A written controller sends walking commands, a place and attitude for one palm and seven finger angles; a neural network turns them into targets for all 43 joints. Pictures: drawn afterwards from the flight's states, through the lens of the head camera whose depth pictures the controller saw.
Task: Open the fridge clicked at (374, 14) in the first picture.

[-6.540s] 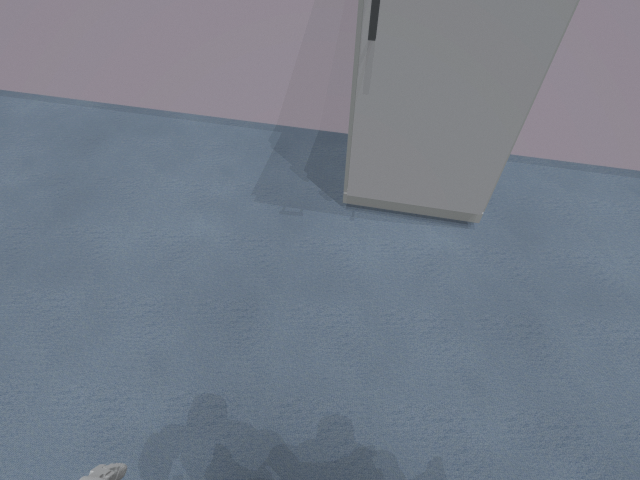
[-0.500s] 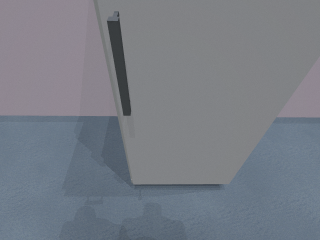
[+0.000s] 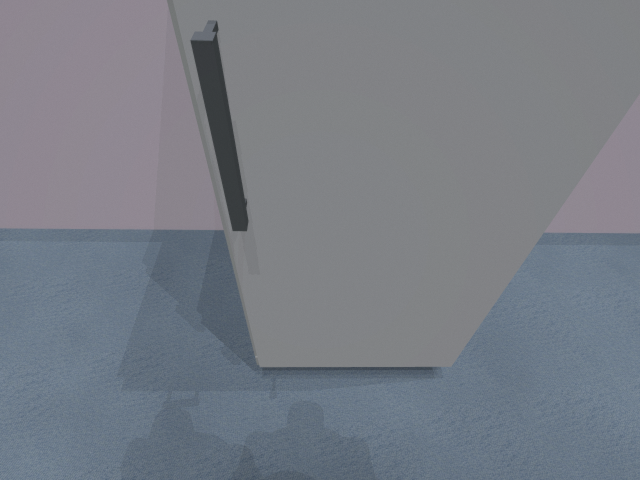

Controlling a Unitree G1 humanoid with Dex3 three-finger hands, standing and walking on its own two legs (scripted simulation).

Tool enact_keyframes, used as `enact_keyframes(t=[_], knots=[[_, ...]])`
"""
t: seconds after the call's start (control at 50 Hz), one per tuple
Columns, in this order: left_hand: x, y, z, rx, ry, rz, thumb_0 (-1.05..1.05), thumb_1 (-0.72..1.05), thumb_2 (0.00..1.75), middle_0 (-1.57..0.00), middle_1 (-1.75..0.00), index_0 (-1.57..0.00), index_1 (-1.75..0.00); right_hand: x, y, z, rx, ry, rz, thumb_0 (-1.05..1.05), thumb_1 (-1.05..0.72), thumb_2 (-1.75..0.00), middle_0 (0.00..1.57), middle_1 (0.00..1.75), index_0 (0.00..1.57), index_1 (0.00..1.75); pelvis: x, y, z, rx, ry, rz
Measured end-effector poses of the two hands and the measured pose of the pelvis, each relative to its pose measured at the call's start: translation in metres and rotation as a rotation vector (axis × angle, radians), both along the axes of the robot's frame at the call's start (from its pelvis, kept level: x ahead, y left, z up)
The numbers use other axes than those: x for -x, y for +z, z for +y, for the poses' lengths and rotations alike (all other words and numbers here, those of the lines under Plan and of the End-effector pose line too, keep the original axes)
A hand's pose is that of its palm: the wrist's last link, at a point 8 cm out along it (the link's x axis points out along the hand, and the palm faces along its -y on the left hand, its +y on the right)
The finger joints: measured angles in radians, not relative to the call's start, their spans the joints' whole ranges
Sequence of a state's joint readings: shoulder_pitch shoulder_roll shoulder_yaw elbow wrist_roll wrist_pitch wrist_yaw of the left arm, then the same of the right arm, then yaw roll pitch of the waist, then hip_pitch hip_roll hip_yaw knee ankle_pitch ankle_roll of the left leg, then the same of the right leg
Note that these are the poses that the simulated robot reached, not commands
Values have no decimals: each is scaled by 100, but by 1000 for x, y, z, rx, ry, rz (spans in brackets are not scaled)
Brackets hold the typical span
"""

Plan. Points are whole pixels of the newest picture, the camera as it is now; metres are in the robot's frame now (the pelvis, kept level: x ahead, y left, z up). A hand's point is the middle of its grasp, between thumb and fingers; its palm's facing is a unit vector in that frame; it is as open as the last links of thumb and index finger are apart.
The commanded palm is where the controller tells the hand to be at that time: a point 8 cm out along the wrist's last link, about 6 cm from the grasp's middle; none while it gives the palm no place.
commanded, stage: look again from close up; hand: left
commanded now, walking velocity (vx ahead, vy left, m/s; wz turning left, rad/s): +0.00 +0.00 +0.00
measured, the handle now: (228, 142) +0.50 +0.17 +0.16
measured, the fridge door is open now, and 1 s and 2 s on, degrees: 0 0 0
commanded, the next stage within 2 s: raise the hand to about handle height in 0.48 s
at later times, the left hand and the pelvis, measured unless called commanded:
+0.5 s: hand out of the picture +0.01 +0.17 -0.17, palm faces +0.03 -0.98 -0.21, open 7.4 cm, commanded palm none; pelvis +0.00 -0.01 +0.00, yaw +1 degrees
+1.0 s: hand (170, 470) +0.14 +0.18 -0.03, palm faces +0.12 -0.99 -0.01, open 8.6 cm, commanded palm +0.12 +0.24 -0.01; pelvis -0.03 -0.02 -0.07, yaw +1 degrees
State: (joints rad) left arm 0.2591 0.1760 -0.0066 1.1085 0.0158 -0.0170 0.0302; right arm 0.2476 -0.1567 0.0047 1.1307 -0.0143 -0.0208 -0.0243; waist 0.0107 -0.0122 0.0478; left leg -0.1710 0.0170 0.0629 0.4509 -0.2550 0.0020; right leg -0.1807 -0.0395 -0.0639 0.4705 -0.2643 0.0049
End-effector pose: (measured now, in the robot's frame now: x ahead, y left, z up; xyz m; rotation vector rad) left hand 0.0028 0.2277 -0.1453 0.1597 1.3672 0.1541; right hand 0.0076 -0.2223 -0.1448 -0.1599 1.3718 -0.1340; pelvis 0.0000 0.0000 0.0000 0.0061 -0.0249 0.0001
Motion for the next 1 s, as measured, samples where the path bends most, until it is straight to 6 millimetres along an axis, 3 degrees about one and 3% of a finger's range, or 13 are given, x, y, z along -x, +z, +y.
enact_keyframes(t=[0.6,0.62,0.74,0.8,0.88,1.0], knots=[[4,3,-10,-16,13,-8,1,90,90,-20,-30,-20,-30,-10,2,-20,9,27,-11,0,-91,-90,20,30,20,30,3,1,-15,5,10,6],[-5,8,-9,-12,67,-63,1,90,90,-20,-30,-20,-30,-13,3,-21,14,22,-45,0,-91,-90,20,30,20,30,4,0,-14,8,9,5],[-115,110,-7,-49,117,-850,2,86,88,-20,-33,-20,-33,-70,22,-30,59,24,-471,1,-91,-89,20,30,20,30,10,-8,-11,-3,33,27],[-149,146,-8,-10,55,-1181,1,82,86,-20,-36,-21,-36,-106,35,-35,69,45,-648,1,-91,-89,20,30,20,30,18,-20,-14,-7,19,79],[-149,151,-11,50,-108,-1416,1,74,83,-21,-41,-21,-41,-147,47,-43,77,103,-823,1,-90,-90,20,30,20,30,28,-44,-19,-13,1,144],[-109,115,7,78,-48,-1281,1,60,77,-22,-49,-23,-49,-182,55,-42,107,172,-923,1,-90,-90,20,30,20,30,33,-66,-22,1,19,170]])
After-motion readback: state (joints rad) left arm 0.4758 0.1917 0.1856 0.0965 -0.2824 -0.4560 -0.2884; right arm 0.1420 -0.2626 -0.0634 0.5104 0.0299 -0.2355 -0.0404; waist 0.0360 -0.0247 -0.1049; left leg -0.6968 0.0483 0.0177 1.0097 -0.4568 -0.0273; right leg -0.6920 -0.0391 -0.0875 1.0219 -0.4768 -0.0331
